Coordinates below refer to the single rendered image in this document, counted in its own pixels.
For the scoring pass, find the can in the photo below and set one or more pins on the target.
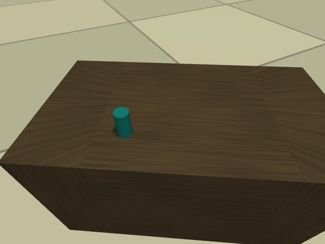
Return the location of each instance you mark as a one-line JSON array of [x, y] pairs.
[[123, 122]]

